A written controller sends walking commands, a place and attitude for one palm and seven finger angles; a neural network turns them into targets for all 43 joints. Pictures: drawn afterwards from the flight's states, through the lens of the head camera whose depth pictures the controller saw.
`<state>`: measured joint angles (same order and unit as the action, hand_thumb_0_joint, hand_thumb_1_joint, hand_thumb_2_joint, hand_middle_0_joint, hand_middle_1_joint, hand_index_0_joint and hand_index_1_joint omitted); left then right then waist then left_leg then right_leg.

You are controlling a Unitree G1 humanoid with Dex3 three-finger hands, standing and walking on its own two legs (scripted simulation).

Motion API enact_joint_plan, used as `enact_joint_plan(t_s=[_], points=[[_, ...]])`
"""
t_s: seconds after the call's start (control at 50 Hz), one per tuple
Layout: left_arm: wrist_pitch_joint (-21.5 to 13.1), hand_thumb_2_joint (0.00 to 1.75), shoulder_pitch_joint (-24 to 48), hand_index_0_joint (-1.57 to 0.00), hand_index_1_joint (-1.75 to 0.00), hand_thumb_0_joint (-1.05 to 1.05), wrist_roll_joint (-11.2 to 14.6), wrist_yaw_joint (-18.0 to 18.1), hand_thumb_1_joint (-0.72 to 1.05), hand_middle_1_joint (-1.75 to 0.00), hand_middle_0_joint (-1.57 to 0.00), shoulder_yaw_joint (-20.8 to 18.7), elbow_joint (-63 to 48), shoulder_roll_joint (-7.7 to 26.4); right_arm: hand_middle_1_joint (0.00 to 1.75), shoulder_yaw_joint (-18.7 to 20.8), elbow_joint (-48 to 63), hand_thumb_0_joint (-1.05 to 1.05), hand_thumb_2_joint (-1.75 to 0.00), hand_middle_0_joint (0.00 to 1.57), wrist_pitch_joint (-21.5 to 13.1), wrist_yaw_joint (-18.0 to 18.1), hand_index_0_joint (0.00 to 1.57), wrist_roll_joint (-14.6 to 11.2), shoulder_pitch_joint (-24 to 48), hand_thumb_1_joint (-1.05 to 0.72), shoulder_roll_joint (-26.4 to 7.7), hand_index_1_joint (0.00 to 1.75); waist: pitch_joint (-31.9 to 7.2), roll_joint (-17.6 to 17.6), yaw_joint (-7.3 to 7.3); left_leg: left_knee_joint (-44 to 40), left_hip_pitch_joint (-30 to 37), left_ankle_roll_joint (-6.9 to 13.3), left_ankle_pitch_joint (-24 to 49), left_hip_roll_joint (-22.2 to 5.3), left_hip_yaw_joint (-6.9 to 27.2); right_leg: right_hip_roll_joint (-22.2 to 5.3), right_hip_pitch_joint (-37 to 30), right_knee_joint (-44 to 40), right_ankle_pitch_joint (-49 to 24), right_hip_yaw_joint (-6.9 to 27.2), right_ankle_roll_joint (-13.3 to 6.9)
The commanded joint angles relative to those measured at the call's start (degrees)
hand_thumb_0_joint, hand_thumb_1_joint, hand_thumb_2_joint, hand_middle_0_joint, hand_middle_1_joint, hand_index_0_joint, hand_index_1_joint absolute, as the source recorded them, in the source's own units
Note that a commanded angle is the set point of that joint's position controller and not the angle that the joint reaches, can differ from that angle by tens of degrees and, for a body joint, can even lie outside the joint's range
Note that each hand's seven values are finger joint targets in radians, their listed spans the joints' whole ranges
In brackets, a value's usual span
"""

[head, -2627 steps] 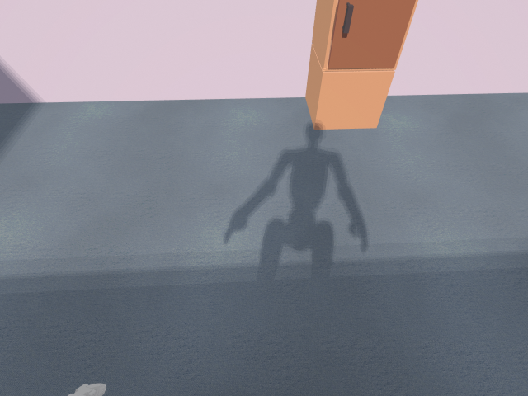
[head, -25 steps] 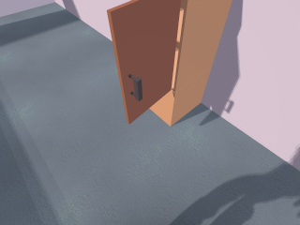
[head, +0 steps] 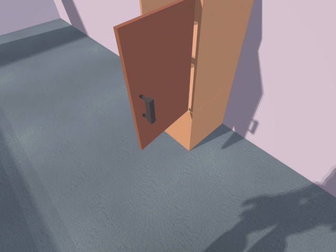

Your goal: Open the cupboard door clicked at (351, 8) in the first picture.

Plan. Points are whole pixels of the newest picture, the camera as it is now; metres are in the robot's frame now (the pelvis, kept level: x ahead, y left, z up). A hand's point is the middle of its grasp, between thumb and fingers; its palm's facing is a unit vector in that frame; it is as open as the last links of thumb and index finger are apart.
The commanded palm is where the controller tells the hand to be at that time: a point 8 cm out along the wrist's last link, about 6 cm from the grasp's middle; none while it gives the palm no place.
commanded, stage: let the arm hang, fingers relaxed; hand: left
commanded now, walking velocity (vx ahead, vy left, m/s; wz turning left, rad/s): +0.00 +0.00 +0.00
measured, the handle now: (146, 108) +0.65 +0.12 -0.09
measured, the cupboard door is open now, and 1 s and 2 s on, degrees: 96 96 96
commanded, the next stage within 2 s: look to check the result in 0.02 s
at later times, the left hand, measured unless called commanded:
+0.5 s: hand out of the picture +0.06 +0.22 -0.16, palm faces -0.01 -0.95 -0.32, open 7.4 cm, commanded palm none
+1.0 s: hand out of the picture +0.09 +0.22 -0.16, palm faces -0.02 -0.95 -0.31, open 7.4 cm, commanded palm none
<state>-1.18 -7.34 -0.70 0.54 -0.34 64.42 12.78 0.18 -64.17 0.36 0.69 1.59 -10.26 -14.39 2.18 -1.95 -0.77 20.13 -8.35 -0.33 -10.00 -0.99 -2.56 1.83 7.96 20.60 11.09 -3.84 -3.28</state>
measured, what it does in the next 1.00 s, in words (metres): stands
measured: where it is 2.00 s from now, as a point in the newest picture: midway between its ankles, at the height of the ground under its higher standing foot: outside the picture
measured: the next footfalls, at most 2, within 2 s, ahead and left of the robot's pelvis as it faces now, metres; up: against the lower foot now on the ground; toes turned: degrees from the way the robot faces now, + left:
none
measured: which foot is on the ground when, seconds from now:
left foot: down 0.00-1.00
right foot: down 0.00-1.00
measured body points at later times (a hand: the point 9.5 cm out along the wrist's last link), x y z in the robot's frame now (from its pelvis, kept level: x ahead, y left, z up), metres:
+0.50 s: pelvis +0.02 -0.01 +0.00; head +0.03 -0.03 +0.45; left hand +0.06 +0.27 -0.13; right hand +0.06 -0.28 -0.16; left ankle +0.01 +0.12 -0.75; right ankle +0.00 -0.08 -0.75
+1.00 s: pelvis +0.03 -0.01 +0.00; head +0.04 -0.03 +0.45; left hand +0.09 +0.26 -0.13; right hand +0.07 -0.28 -0.15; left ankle +0.01 +0.12 -0.75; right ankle +0.00 -0.08 -0.75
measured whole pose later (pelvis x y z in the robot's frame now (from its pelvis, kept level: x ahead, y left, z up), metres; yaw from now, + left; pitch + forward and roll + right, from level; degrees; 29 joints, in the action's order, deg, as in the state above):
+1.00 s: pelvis +0.03 -0.01 +0.00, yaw -1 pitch -1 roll +0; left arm -1.4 -7.3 -0.5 0.7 -0.4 65.5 15.2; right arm 0.0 -64.9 0.6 0.8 1.4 -9.0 -16.4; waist 2.9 -1.8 -0.7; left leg 17.5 -5.4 -1.3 -10.9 -2.0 -2.9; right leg 3.0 4.9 17.4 11.5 -3.3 -4.0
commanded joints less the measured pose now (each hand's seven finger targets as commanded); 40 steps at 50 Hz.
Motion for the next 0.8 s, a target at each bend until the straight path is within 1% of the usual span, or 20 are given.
enact_joint_plan(t_s=[0.0,0.06,0.1,0.14,0.16,0.2,0.22,0.24,0.28,0.34,0.36,0.42,0.5,0.54,0.58,0.66,0.7,0.74,0.76,0.78], points=[[-0.85,0.90,-0.70,-0.20,-0.30,0.00,0.18,0.92,0.90,-0.30,-0.20,-2.44,-2.15,11.07,0.30,1.70,1.83,0.00,-0.90,0.20,-1.04,0.82,0.20,-0.24,-0.53,-0.90,-8.44,0.30,-1.48,2.05,0.13,-3.10,0.81,1.49,5.21,-5.56,5.51,-8.65,0.23,-5.53,-6.43,8.42,0.01],[-0.99,0.90,-0.74,-0.20,-0.30,0.00,0.20,0.98,0.90,-0.30,-0.20,-2.52,-2.06,11.39,0.30,1.74,1.84,0.00,-0.90,0.20,-1.09,0.91,0.20,-0.33,-0.27,-0.90,-8.76,0.30,-2.13,1.45,0.05,-2.91,1.73,1.47,6.76,-5.71,5.29,-8.83,-0.50,-5.35,-9.54,8.30,0.08],[-1.02,0.90,-0.60,-0.20,-0.30,0.00,0.26,0.98,0.90,-0.30,-0.20,-2.49,-1.96,11.71,0.30,1.72,1.81,0.00,-0.90,0.20,-1.05,0.96,0.20,-0.35,-0.23,-0.90,-9.19,0.30,-2.59,1.68,0.00,-3.00,1.94,1.36,6.79,-5.78,5.17,-8.88,-1.11,-5.41,-10.32,8.25,0.09],[-1.05,0.90,-0.83,-0.20,-0.30,0.00,0.27,1.03,0.90,-0.30,-0.20,-2.52,-1.91,11.93,0.30,1.79,1.98,0.00,-0.90,0.20,-0.94,0.97,0.20,-0.45,0.12,-0.90,-9.56,0.30,-2.44,1.84,0.10,-2.72,2.36,1.37,6.60,-5.71,5.04,-8.81,-0.91,-5.79,-10.29,8.29,0.22],[-1.01,0.90,-0.52,-0.20,-0.30,0.00,0.26,1.02,0.90,-0.30,-0.20,-2.49,-1.84,12.06,0.30,1.75,1.82,0.00,-0.90,0.20,-0.94,0.94,0.20,-0.42,0.07,-0.90,-9.37,0.30,-2.23,1.81,-0.07,-3.10,2.32,1.34,6.45,-5.78,5.11,-8.87,-0.96,-5.81,-10.17,8.36,0.14],[-0.95,0.90,-0.48,-0.20,-0.30,0.00,0.33,0.98,0.90,-0.30,-0.20,-2.38,-1.61,12.12,0.30,1.68,1.76,0.00,-0.90,0.20,-0.90,0.98,0.20,-0.39,0.32,-0.90,-9.70,0.30,-2.18,1.11,0.01,-3.21,2.59,1.31,6.70,-5.89,5.19,-8.85,-1.01,-5.77,-10.31,8.36,0.02],[-0.94,0.90,-0.45,-0.20,-0.30,0.00,0.32,0.96,0.90,-0.30,-0.20,-2.37,-1.57,12.23,0.30,1.60,1.70,0.00,-0.90,0.20,-0.92,1.00,0.20,-0.41,0.23,-0.90,-9.78,0.30,-2.21,1.62,-0.03,-3.46,2.56,1.32,6.70,-6.01,5.30,-8.78,-1.11,-5.75,-10.10,8.27,-0.04],[-0.94,0.90,-0.65,-0.20,-0.30,0.00,0.29,0.98,0.90,-0.30,-0.20,-2.41,-1.53,12.34,0.30,1.63,1.89,0.00,-0.90,0.20,-0.90,0.99,0.20,-0.51,0.46,-0.90,-10.10,0.30,-1.95,1.47,0.17,-3.30,2.79,1.41,6.71,-5.95,5.19,-8.72,-0.83,-6.05,-9.85,8.35,0.06],[-0.90,0.90,-0.53,-0.20,-0.30,0.00,0.32,0.95,0.90,-0.30,-0.20,-2.30,-1.35,12.33,0.30,1.58,1.64,0.00,-0.90,0.20,-0.89,0.94,0.20,-0.42,0.56,-0.90,-9.93,0.30,-2.16,0.99,0.02,-3.55,3.05,1.38,6.65,-6.06,5.28,-8.84,-1.00,-6.07,-9.70,8.45,-0.06],[-0.94,0.90,-0.56,-0.20,-0.30,0.00,0.28,0.97,0.90,-0.30,-0.20,-2.38,-1.23,12.74,0.30,1.60,1.78,0.00,-0.90,0.20,-0.80,0.93,0.20,-0.54,0.75,-0.90,-10.41,0.30,-1.71,2.45,0.16,-3.54,3.13,1.40,6.10,-5.96,5.18,-8.74,-0.61,-6.67,-8.92,8.46,0.15],[-0.92,0.90,-0.40,-0.20,-0.30,0.00,0.30,0.94,0.90,-0.30,-0.20,-2.28,-1.17,12.78,0.30,1.59,1.52,0.00,-0.90,0.20,-0.79,0.89,0.20,-0.49,0.68,-0.90,-10.23,0.30,-1.58,1.86,-0.01,-3.59,2.97,1.30,5.94,-5.95,5.13,-8.93,-0.68,-6.75,-8.84,8.42,0.19],[-1.03,0.90,-0.35,-0.20,-0.30,0.00,0.34,1.00,0.90,-0.30,-0.20,-2.29,-1.14,13.04,0.30,1.63,1.48,0.00,-0.90,0.20,-0.80,0.89,0.20,-0.45,0.74,-0.90,-10.53,0.30,-2.67,2.91,-0.02,-3.47,3.55,1.30,6.67,-5.95,5.09,-9.00,-1.54,-6.57,-10.74,8.43,0.34],[-1.03,0.90,-0.16,-0.20,-0.30,0.00,0.36,1.07,0.90,-0.30,-0.20,-2.24,-1.28,13.12,0.30,1.69,1.63,0.00,-0.90,0.20,-0.73,0.92,0.20,-0.46,1.06,-0.90,-10.66,0.30,-2.06,2.00,-0.08,-3.34,3.53,1.23,6.73,-5.94,4.93,-9.05,-1.33,-6.60,-11.76,8.64,0.48],[-1.14,0.90,-0.31,-0.20,-0.30,0.00,0.32,1.11,0.90,-0.30,-0.20,-2.46,-1.42,13.28,0.30,1.72,1.71,0.00,-0.90,0.20,-0.79,0.97,0.20,-0.52,1.04,-0.90,-10.91,0.30,-2.70,2.89,0.06,-3.15,3.86,1.22,7.58,-6.00,4.78,-8.93,-1.77,-6.41,-13.05,8.39,0.65],[-1.06,0.90,-0.07,-0.20,-0.30,0.00,0.37,1.11,0.90,-0.30,-0.20,-2.35,-1.43,13.22,0.30,1.72,1.66,0.00,-0.90,0.20,-0.80,0.93,0.20,-0.44,1.21,-0.90,-10.66,0.30,-2.37,2.18,-0.03,-3.38,3.71,1.17,7.61,-5.97,4.90,-9.06,-1.87,-6.29,-13.30,8.46,0.58],[-1.12,0.90,0.16,-0.20,-0.30,0.00,0.33,1.12,0.90,-0.30,-0.20,-2.44,-1.55,13.31,0.30,1.71,1.72,0.00,-0.90,0.20,-0.86,0.95,0.20,-0.43,1.31,-0.90,-10.82,0.30,-2.28,1.92,-0.02,-3.44,3.85,1.15,8.04,-6.13,4.74,-9.11,-2.05,-6.33,-14.07,8.47,0.62],[-1.15,0.90,0.10,-0.20,-0.30,0.00,0.36,1.12,0.90,-0.30,-0.20,-2.42,-1.69,13.30,0.30,1.71,1.76,0.00,-0.90,0.20,-0.93,0.98,0.20,-0.47,1.24,-0.90,-10.74,0.30,-3.02,2.07,0.00,-3.49,4.16,1.11,8.37,-6.21,4.73,-9.05,-2.58,-6.16,-14.65,8.53,0.55],[-1.16,0.90,0.12,-0.20,-0.30,0.00,0.31,1.12,0.90,-0.30,-0.20,-2.50,-1.73,13.38,0.30,1.71,1.87,0.00,-0.90,0.20,-0.95,1.01,0.20,-0.54,1.47,-0.90,-11.14,0.30,-2.81,2.21,0.12,-3.48,4.23,1.14,8.49,-6.17,4.71,-8.85,-2.28,-6.27,-14.41,8.63,0.59],[-1.07,0.90,0.33,-0.20,-0.30,0.00,0.34,1.10,0.90,-0.30,-0.20,-2.34,-1.75,13.29,0.30,1.68,1.74,0.00,-0.90,0.20,-0.91,0.96,0.20,-0.43,1.49,-0.90,-10.92,0.30,-2.02,1.97,-0.01,-3.77,4.04,1.10,8.08,-6.29,4.72,-8.99,-1.88,-6.32,-13.68,8.48,0.45],[-1.10,0.90,0.34,-0.20,-0.30,0.00,0.35,1.08,0.90,-0.30,-0.20,-2.36,-1.75,13.15,0.30,1.66,1.68,0.00,-0.90,0.20,-0.98,0.96,0.20,-0.41,1.32,-0.90,-10.85,0.30,-2.74,1.33,-0.01,-3.85,4.17,1.10,8.21,-6.34,4.79,-8.95,-2.30,-6.21,-13.56,8.69,0.32]])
